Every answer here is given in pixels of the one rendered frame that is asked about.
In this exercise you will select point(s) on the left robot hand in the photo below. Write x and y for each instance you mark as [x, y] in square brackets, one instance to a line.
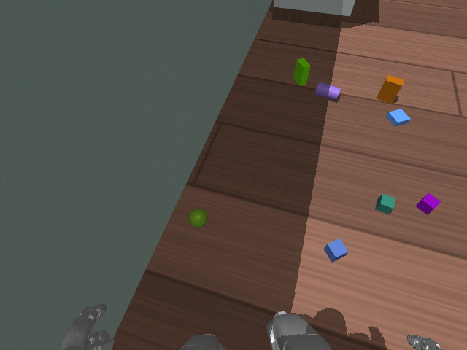
[79, 331]

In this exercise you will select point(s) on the right robot hand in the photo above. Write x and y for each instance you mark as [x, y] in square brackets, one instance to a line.
[421, 343]

